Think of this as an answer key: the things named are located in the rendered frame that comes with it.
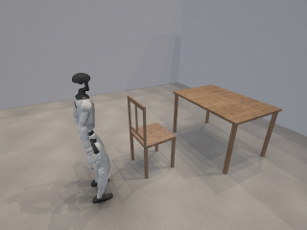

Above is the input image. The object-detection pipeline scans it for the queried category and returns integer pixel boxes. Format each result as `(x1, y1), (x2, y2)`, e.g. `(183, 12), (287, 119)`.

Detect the table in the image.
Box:
(173, 84), (282, 174)

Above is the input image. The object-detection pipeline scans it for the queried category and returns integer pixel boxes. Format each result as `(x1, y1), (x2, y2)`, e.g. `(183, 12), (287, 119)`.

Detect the right robot hand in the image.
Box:
(87, 152), (101, 170)

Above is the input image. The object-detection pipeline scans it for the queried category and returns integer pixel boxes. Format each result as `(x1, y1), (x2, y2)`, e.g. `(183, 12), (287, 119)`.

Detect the robot torso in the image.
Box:
(74, 97), (97, 143)

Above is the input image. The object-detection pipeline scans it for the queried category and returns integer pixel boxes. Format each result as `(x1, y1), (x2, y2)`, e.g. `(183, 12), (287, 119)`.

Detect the right robot forearm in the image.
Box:
(80, 127), (94, 155)

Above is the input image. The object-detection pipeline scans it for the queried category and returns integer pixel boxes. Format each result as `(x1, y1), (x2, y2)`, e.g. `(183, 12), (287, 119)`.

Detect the chair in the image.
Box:
(127, 95), (176, 179)

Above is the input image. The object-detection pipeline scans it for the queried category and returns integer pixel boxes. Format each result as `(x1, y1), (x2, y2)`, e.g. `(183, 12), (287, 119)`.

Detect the left robot forearm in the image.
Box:
(74, 116), (79, 125)

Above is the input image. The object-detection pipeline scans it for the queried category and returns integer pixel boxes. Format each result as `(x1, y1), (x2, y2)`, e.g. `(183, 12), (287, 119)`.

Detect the robot right upper arm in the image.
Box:
(78, 100), (92, 132)

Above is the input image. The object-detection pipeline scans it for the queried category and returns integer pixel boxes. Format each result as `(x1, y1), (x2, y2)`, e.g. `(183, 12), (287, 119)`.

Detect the robot left upper arm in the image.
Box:
(73, 92), (78, 119)

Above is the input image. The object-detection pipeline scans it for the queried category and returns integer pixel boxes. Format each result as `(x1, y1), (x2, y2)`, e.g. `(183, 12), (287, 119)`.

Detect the right robot thigh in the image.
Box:
(90, 140), (110, 176)

